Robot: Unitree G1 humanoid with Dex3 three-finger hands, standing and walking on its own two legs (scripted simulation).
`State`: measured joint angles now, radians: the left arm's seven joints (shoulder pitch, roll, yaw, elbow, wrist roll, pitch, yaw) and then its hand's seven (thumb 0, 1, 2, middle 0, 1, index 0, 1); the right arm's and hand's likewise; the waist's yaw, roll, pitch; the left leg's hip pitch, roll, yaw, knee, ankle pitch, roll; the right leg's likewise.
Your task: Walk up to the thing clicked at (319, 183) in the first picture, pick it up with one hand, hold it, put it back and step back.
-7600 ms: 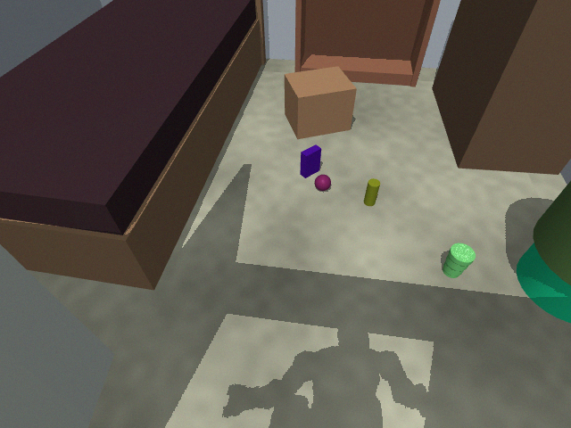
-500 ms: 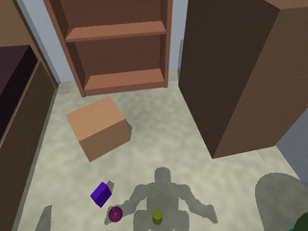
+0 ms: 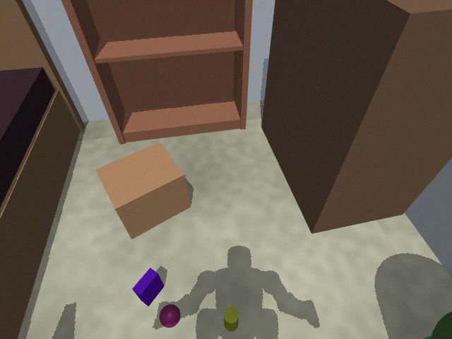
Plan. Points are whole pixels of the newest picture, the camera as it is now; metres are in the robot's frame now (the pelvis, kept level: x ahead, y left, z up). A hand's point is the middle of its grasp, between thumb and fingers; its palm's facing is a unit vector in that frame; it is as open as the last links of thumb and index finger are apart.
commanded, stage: stand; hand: left
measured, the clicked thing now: (170, 315) +0.35 +0.25 -0.74
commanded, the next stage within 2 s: walk up in 0.08 s
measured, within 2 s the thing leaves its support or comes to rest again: neither
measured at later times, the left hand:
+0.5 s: hand out of the picture +0.06 +0.29 -0.18, palm faces +0.02 -0.94 -0.33, open 7.4 cm
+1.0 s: hand out of the picture -0.02 +0.27 -0.16, palm faces +0.03 -0.94 -0.35, open 7.4 cm
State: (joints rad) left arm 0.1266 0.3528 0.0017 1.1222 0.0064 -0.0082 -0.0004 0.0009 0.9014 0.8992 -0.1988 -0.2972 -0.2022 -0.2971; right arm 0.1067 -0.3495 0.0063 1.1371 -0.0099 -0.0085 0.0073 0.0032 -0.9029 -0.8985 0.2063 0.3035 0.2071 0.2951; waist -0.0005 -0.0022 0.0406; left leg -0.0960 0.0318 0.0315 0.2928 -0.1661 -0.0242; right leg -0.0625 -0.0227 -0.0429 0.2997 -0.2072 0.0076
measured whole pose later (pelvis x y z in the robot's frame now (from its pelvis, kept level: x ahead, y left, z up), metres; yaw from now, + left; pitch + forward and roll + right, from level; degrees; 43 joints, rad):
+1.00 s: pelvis -0.07 +0.01 -0.01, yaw +1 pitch -4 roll +0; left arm 0.20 0.35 0.03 1.06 0.02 0.01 -0.02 0.00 0.90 0.90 -0.20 -0.30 -0.20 -0.30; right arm 0.18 -0.36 -0.03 1.04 -0.03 -0.02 0.02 0.00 -0.90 -0.90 0.21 0.30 0.21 0.30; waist 0.01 0.01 0.04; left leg -0.18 0.00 0.00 0.45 -0.21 0.00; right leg -0.08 -0.01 0.03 0.45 -0.32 0.00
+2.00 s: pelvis -0.05 +0.00 -0.01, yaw -1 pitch -3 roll +0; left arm 0.14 0.36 0.02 1.07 0.00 0.01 -0.01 0.00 0.90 0.90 -0.20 -0.30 -0.20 -0.30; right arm 0.13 -0.35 -0.02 1.07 -0.01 -0.01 0.01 0.00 -0.90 -0.90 0.21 0.30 0.21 0.30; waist 0.00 -0.01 0.06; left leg -0.13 0.03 0.03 0.40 -0.21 -0.02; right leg -0.04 0.02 0.05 0.39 -0.30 -0.01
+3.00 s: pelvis -0.07 +0.01 -0.02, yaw +2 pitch -3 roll +0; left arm 0.16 0.40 0.04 0.97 -0.01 0.01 0.01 0.00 0.90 0.90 -0.20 -0.30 -0.20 -0.30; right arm 0.12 -0.35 -0.02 0.95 -0.02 0.00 0.02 0.00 -0.90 -0.90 0.21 0.30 0.21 0.30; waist 0.02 -0.03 0.11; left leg -0.28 0.00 -0.03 0.62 -0.29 -0.01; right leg -0.25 -0.01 0.01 0.68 -0.47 -0.02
